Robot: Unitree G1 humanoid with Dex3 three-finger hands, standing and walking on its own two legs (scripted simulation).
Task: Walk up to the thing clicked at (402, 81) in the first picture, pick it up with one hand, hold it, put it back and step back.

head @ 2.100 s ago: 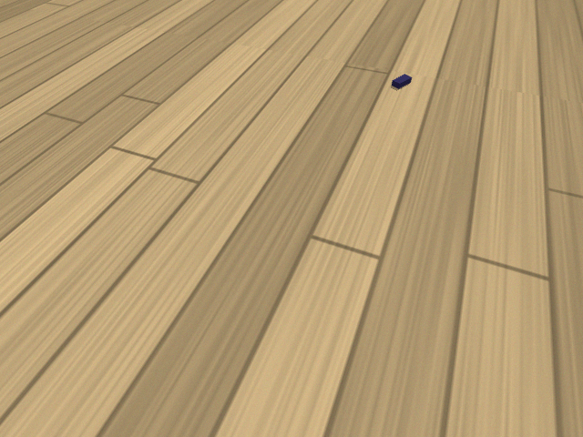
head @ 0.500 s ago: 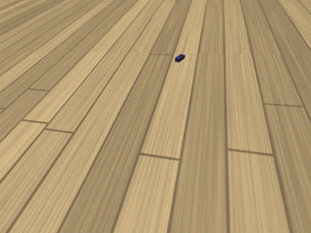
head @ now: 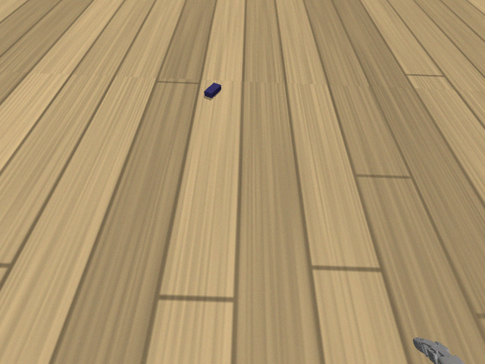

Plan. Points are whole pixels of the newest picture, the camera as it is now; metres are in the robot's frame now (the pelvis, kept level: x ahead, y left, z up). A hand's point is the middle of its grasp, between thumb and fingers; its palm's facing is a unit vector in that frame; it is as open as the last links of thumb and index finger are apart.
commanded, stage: walk up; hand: left
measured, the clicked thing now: (212, 90) +1.93 +0.13 -0.75
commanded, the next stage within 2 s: none
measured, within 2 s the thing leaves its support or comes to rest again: neither
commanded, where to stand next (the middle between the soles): +1.53 -0.05 m, yaw -2 degrees
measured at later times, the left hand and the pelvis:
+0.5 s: hand (156, 226) +0.42 +0.19 -0.11, palm faces -0.05 -0.93 -0.38, open 7.4 cm; pelvis +0.32 -0.06 +0.01, yaw -4 degrees
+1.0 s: hand (152, 153) +0.68 +0.25 -0.14, palm faces -0.10 -0.93 -0.34, open 7.4 cm; pelvis +0.60 -0.02 +0.00, yaw -3 degrees
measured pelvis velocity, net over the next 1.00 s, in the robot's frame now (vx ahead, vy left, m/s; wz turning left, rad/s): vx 0.60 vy -0.02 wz -0.05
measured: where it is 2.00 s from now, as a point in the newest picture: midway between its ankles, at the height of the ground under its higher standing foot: (244, 189)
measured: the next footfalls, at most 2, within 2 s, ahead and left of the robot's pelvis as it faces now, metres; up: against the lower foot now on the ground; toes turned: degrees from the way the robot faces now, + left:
right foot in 0.28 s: +0.39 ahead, -0.16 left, +0.00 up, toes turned -7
left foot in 0.78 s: +0.67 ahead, +0.08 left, +0.00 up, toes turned +3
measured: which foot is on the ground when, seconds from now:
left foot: down 0.00-0.32, up 0.34-0.76, down 0.78-1.00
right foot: up 0.00-0.26, down 0.28-0.82, up 0.84-1.00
